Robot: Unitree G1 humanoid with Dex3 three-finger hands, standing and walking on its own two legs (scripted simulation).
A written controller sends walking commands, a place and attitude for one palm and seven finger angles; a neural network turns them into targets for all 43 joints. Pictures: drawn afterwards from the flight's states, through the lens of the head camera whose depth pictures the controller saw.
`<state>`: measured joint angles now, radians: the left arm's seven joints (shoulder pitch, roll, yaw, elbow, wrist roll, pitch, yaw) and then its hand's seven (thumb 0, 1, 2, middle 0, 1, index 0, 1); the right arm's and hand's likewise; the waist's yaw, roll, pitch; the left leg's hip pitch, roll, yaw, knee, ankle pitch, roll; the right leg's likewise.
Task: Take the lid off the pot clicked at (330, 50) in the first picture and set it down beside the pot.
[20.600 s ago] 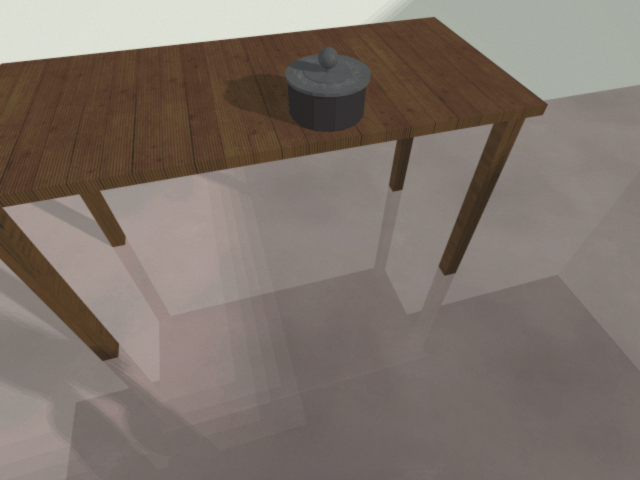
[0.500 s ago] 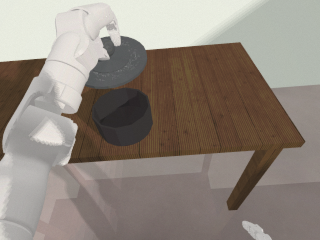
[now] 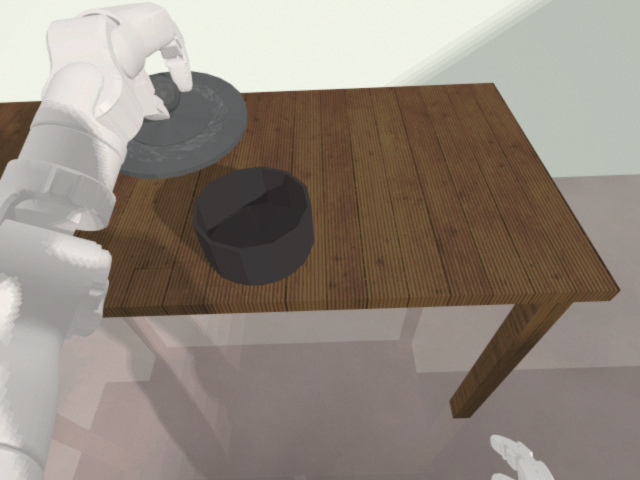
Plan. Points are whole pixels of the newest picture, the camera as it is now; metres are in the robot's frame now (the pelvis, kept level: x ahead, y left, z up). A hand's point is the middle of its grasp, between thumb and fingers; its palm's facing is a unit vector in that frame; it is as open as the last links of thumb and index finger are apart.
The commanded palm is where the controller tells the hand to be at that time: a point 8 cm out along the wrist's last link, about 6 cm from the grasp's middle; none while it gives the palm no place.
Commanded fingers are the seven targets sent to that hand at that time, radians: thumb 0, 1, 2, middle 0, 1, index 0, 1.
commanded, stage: move the lid sideways beside the pot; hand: left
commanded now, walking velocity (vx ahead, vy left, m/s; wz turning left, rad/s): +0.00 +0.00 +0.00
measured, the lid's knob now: (160, 94) +0.50 +0.18 +0.24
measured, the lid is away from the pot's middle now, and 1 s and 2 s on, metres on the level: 0.08 0.20 0.23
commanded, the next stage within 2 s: lower the lid onto the table in 1.42 s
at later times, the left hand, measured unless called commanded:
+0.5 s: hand (97, 101) +0.46 +0.23 +0.26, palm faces -0.22 -0.05 -0.97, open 7.5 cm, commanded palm +0.45 +0.24 +0.33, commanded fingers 0.00 0.65 0.95 -0.95 -1.06 -0.90 -1.06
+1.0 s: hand (36, 103) +0.46 +0.30 +0.26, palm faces -0.23 -0.08 -0.97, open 7.5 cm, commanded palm +0.45 +0.30 +0.33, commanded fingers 0.00 0.65 0.95 -0.95 -1.06 -0.90 -1.06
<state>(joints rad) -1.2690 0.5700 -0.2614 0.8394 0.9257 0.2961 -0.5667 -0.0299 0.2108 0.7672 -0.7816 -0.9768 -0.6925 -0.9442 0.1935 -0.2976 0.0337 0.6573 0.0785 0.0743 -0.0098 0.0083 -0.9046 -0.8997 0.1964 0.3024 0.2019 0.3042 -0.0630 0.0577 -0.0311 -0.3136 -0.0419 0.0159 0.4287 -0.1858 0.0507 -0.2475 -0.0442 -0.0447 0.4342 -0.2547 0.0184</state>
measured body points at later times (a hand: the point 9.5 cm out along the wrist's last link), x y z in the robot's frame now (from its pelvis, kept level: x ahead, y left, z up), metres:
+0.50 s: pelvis -0.01 +0.01 +0.00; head +0.02 -0.01 +0.45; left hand +0.47 +0.23 +0.31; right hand +0.10 -0.25 -0.12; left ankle +0.02 +0.09 -0.74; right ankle -0.02 -0.13 -0.74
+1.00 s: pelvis +0.00 +0.01 +0.00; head +0.04 +0.00 +0.45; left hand +0.46 +0.30 +0.32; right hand +0.08 -0.26 -0.12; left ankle +0.02 +0.09 -0.74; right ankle -0.02 -0.13 -0.74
